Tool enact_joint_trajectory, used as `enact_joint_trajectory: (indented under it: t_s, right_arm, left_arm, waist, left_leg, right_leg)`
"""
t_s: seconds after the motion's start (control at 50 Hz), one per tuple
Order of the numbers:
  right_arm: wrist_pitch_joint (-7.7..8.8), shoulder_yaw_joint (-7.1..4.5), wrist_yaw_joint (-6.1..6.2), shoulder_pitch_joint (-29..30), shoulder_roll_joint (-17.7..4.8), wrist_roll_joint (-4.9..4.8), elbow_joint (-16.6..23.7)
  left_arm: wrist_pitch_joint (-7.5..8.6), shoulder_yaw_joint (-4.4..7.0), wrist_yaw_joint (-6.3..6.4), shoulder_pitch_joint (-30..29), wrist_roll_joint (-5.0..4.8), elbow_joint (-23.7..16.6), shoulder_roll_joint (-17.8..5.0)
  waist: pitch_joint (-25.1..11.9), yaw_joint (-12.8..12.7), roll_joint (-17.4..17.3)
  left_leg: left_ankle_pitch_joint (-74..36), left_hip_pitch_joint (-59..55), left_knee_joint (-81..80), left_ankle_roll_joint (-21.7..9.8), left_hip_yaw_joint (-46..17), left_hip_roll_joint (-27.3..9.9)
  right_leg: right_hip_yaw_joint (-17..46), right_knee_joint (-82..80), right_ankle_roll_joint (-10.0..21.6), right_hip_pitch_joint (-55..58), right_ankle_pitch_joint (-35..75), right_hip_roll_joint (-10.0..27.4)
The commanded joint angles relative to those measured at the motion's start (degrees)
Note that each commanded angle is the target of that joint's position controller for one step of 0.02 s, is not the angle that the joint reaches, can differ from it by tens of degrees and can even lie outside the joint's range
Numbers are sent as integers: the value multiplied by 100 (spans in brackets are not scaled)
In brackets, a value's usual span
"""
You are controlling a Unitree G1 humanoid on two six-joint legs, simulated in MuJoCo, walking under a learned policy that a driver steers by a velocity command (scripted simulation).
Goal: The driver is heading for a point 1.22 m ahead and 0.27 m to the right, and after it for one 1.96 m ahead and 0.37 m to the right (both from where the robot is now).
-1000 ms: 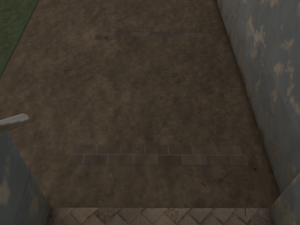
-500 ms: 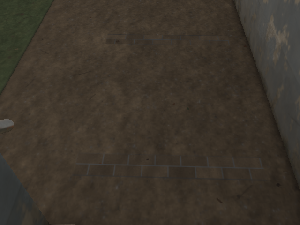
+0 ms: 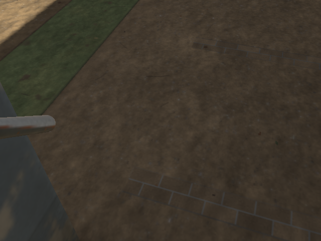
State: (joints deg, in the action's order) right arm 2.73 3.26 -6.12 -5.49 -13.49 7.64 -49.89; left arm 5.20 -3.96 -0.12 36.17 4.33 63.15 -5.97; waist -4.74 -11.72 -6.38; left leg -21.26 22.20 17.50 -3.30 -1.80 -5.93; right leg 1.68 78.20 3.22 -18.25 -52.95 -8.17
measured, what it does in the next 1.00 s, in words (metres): goes down, turning right: left foot 0.21 m lower, then right foot 0.21 m lower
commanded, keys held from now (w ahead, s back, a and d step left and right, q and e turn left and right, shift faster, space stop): w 0.34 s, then w+e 0.66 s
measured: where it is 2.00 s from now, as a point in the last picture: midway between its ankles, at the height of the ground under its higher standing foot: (246, 195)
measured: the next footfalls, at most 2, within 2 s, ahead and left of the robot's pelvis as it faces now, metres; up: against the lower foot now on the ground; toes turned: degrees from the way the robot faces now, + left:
left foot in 0.02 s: +0.13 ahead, +0.11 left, -0.21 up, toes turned +4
right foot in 0.50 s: +0.36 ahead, -0.05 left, -0.42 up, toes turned -5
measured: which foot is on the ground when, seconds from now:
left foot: up 0.00-0.00, down 0.02-0.50, up 0.52-0.84, down 0.86-1.00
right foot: down 0.00-0.02, up 0.04-0.48, down 0.50-0.86, up 0.88-1.00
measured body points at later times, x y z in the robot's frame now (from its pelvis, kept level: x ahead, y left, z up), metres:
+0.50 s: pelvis +0.30 +0.03 -0.23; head +0.30 +0.03 +0.22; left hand +0.42 +0.27 -0.36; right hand +0.18 -0.16 -0.38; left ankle +0.11 +0.12 -0.75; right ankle +0.34 -0.05 -0.98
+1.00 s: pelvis +0.62 +0.06 -0.49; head +0.62 +0.06 -0.04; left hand +0.73 +0.28 -0.63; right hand +0.58 -0.19 -0.64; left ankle +0.66 +0.16 -1.22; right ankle +0.54 -0.06 -0.95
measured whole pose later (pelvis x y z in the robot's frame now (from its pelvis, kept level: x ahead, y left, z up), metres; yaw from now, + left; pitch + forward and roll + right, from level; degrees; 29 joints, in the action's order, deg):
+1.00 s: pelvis +0.62 +0.06 -0.49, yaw -16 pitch +1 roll +0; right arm 2.5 -2.7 -0.4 -17.8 -11.9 0.5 -56.3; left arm 0.9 1.7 3.0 17.5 -5.7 51.9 -10.8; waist -1.8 -0.8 -0.2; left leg 17.3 18.5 35.0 -1.6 4.4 -1.3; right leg 3.8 115.7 3.2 -48.4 -29.1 -1.6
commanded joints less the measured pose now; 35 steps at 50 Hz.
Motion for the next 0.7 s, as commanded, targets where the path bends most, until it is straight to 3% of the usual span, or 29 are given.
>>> enact_joint_trajectory:
  t_s: [0.02,0.04,0.06,0.08,0.1,0.12,0.14,0.16,0.18,0.22,0.26,0.3,0.34,0.36,0.4,0.42,0.44,0.46,0.48,0.5,0.52,0.54,0.56,0.58,0.6,0.64,0.66,0.68,0.7]
  right_arm:
    - [240,-559,143,-3865,-880,-300,-1088]
    - [181,-697,10,-4297,-1265,-336,-1028]
    - [152,-809,-67,-3766,-1746,-280,-965]
    - [66,-843,-123,-3354,-1688,-298,-765]
    - [66,-669,-55,-2600,-889,-263,-708]
    - [91,-507,-41,-2320,-245,-90,-776]
    - [239,-194,131,-2026,744,0,-776]
    - [371,-146,289,-2006,757,9,-947]
    - [479,-76,404,-1634,842,-295,-810]
    - [722,-109,534,-1716,358,-289,-930]
    - [834,-155,618,-1901,-35,-314,-873]
    - [736,-177,536,-2103,-250,-201,-906]
    - [703,-94,533,-2331,-58,-216,-934]
    - [663,-150,586,-2542,-154,-296,-913]
    - [494,-194,797,-3367,5,-608,-1102]
    - [423,-232,765,-3521,-258,-512,-1130]
    - [381,-254,602,-3118,-361,-97,-1226]
    - [397,-214,418,-2354,-120,-31,-953]
    - [326,-289,409,-2466,-67,-555,-982]
    - [205,-518,151,-1953,-1011,-202,-864]
    - [220,-562,-79,-2258,-473,-220,-560]
    - [336,-505,-142,-1654,-382,-337,57]
    - [449,-326,-165,-1001,-69,-414,511]
    - [454,-361,-22,-1074,-127,-476,579]
    - [434,-302,208,-848,43,-282,408]
    - [310,-227,280,-1511,134,-154,-169]
    - [173,-72,152,-1454,437,-4,-113]
    - [169,-70,84,-1351,294,17,-13]
    - [187,-92,119,-1348,101,-186,-19]
  left_arm:
    - [-258,279,-625,306,213,251,-1153]
    - [-213,358,-811,901,76,269,-960]
    - [-88,404,-822,607,-86,-229,-987]
    - [-21,380,-720,-80,-122,-699,-1043]
    - [16,249,-529,-682,-111,-1056,-822]
    - [4,215,-364,-713,-93,-905,-810]
    - [-50,102,-308,-810,75,-953,-485]
    - [-117,149,-374,-987,120,-968,-476]
    - [-119,219,-515,-1136,145,-831,-551]
    - [-43,229,-755,-1252,322,-850,-601]
    - [13,241,-657,-1748,239,-1067,-862]
    - [7,300,-534,-1933,184,-1104,-1034]
    - [3,355,-449,-1915,299,-1163,-1283]
    - [9,389,-462,-2126,347,-1185,-1492]
    - [-20,370,-531,-3612,65,-1560,-1336]
    - [-32,417,-534,-3848,155,-1694,-1274]
    - [-40,467,-542,-2472,263,-1252,-1249]
    - [27,639,-461,-595,307,-636,-1581]
    - [97,817,-322,80,199,-170,-1718]
    - [98,1017,-244,1790,190,253,-1822]
    - [94,1045,-295,1390,31,123,-2279]
    - [85,1117,-346,1134,173,-7,-2412]
    - [78,1059,-310,632,267,-216,-1984]
    - [39,804,-425,-197,148,-304,-1386]
    - [131,355,-341,-1115,294,-459,-156]
    - [227,344,-324,-1708,-23,-662,-485]
    - [365,334,-310,-1982,108,-802,-639]
    - [508,267,-138,-1870,87,-909,-551]
    - [624,336,-50,-1844,69,-1044,-964]
  waist:
    - [106,1938,-573]
    - [-1021,1782,-870]
    - [-1276,1421,-518]
    - [-1004,1646,-183]
    - [12,1448,269]
    - [708,1175,1096]
    - [1349,816,1272]
    - [1607,763,901]
    - [1449,879,986]
    - [888,801,215]
    - [789,1003,779]
    - [836,1046,429]
    - [965,946,436]
    - [1078,1174,545]
    - [1357,2103,624]
    - [1200,2079,72]
    - [1035,1441,-354]
    - [834,709,261]
    - [1037,405,1709]
    - [570,-499,1918]
    - [-658,384,2240]
    - [-933,227,1435]
    - [-261,63,675]
    - [656,612,750]
    - [1485,971,-337]
    - [1565,1386,313]
    - [1261,1610,885]
    - [1051,1488,695]
    - [858,1367,124]
  left_leg:
    - [-530,-5022,-217,-519,429,-307]
    - [-2785,-6825,2424,-1193,-65,-843]
    - [-3153,-6498,2417,-1414,-652,-1237]
    - [-693,-5811,1633,-1928,-1436,-1615]
    - [2970,-4294,871,-1842,-2371,-1964]
    - [3871,-2825,537,-1739,-2075,-1813]
    - [3280,-1166,512,-1532,-1698,-1586]
    - [3166,-201,490,-1321,-1265,-1083]
    - [3014,1306,555,-1246,-326,-509]
    - [3144,2195,1237,-909,-31,74]
    - [3542,1986,1744,-782,-89,120]
    - [4045,2131,2194,-882,-442,103]
    - [4087,1588,2983,-897,-910,-21]
    - [3729,493,3473,-813,-1155,-167]
    - [3329,-1885,3881,-652,-1640,-275]
    - [2410,-1496,3815,-790,-1713,-289]
    - [2078,-669,4377,-938,-2027,-616]
    - [1755,385,5432,-747,-1589,-476]
    - [3075,160,7035,-204,-743,261]
    - [4494,1483,9695,-95,-255,973]
    - [6960,4019,10959,138,63,1233]
    - [6940,5374,11080,251,31,1105]
    - [6439,6586,9809,279,-333,623]
    - [5742,6875,9204,258,-827,292]
    - [3809,6074,6572,25,-1204,-468]
    - [1331,2282,4534,-101,-377,-483]
    - [54,381,4989,10,23,-282]
    - [-1421,177,4315,168,-189,-353]
    - [-2767,-1093,3242,272,-8,-143]
  right_leg:
    - [829,2519,81,-2897,2650,255]
    - [547,4710,-2,-4633,733,-52]
    - [225,5030,28,-5224,1056,212]
    - [47,5082,62,-5924,1265,375]
    - [491,4294,214,-6611,2365,1038]
    - [731,3474,350,-6252,3280,1404]
    - [957,1319,454,-5686,4885,1968]
    - [803,617,530,-4970,5305,1962]
    - [351,-1116,519,-3346,6860,1820]
    - [164,-1056,276,-2016,8019,1542]
    - [177,-2738,146,-1626,9168,1447]
    - [-10,-2715,-30,-875,8775,1204]
    - [-77,-2474,-95,-1155,8047,1125]
    - [-98,-2948,-208,-1977,7575,1126]
    - [38,-5633,-143,-3497,6849,1401]
    - [-616,-4940,-102,-2521,6251,1034]
    - [-45,-3681,106,-1359,6698,1298]
    - [39,-3972,270,453,6589,1340]
    - [-407,-7123,377,1353,6410,1173]
    - [-530,-6637,842,3588,7136,1276]
    - [660,-3771,1693,5896,9555,2020]
    - [1597,-3708,2128,6469,9570,2371]
    - [1961,-4024,2025,6059,7516,2680]
    - [3227,-4586,2149,4197,5117,3202]
    - [2415,-4713,1657,1927,4838,2728]
    - [1267,-5033,1771,-2262,4216,1721]
    - [674,-4739,1458,-3729,3437,999]
    - [646,-4190,1189,-3767,3084,757]
    - [277,-3689,860,-4393,2675,356]
Keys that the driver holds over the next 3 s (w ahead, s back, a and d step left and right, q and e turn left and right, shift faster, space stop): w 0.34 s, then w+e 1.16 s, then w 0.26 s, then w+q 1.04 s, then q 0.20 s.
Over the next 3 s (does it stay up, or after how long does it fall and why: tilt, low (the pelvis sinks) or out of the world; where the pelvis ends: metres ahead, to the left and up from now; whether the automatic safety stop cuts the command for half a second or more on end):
stays up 1.56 -0.42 -0.48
